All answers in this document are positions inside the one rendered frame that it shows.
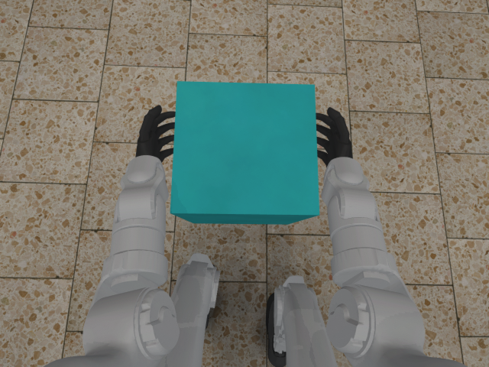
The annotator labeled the left robot forearm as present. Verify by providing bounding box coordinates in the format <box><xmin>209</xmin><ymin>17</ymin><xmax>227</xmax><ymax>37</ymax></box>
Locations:
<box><xmin>83</xmin><ymin>155</ymin><xmax>169</xmax><ymax>351</ymax></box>

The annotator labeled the right robot forearm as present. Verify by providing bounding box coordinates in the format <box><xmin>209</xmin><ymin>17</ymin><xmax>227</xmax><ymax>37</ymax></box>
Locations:
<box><xmin>321</xmin><ymin>157</ymin><xmax>425</xmax><ymax>340</ymax></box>

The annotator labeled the robot left thigh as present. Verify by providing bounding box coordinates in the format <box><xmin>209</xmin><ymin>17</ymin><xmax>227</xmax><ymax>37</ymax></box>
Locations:
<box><xmin>157</xmin><ymin>261</ymin><xmax>220</xmax><ymax>367</ymax></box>

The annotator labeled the carton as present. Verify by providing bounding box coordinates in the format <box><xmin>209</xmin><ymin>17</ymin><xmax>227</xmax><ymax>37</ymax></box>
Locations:
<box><xmin>170</xmin><ymin>81</ymin><xmax>319</xmax><ymax>225</ymax></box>

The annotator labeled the robot right upper arm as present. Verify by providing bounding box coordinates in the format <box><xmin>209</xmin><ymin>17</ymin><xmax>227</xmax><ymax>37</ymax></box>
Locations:
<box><xmin>326</xmin><ymin>284</ymin><xmax>467</xmax><ymax>367</ymax></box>

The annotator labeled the right robot hand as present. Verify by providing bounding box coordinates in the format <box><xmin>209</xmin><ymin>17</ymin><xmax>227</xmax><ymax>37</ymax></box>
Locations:
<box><xmin>316</xmin><ymin>107</ymin><xmax>353</xmax><ymax>167</ymax></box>

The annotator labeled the robot left upper arm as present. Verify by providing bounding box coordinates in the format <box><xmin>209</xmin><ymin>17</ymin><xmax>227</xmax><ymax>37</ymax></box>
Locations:
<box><xmin>44</xmin><ymin>287</ymin><xmax>180</xmax><ymax>367</ymax></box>

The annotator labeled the left robot hand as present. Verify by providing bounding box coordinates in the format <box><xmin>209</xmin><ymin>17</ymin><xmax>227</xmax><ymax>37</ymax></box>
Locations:
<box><xmin>135</xmin><ymin>105</ymin><xmax>176</xmax><ymax>163</ymax></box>

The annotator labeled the left robot shin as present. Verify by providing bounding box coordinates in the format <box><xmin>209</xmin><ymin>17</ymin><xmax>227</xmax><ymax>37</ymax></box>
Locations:
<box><xmin>176</xmin><ymin>253</ymin><xmax>214</xmax><ymax>314</ymax></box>

